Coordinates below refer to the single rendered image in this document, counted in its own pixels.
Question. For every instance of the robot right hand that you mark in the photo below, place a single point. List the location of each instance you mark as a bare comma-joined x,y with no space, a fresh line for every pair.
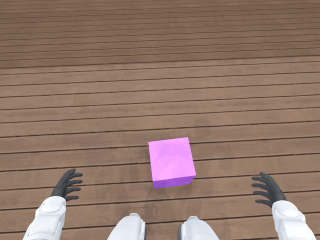
274,193

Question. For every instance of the robot thigh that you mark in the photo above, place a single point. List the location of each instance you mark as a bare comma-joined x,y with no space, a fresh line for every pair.
128,228
196,229

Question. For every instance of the right robot forearm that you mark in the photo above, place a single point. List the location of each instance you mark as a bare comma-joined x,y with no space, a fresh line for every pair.
289,222

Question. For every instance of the left robot forearm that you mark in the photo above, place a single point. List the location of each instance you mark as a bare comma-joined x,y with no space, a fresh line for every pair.
49,220

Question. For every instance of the carton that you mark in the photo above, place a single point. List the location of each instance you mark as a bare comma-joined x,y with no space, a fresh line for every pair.
171,162

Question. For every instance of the robot right thigh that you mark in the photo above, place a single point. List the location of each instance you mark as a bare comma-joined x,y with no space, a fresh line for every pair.
196,229

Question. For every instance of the robot left hand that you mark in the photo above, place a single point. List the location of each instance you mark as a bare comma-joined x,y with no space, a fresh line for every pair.
61,189

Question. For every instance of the robot left thigh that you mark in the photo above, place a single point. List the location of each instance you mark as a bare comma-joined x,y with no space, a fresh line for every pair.
128,228

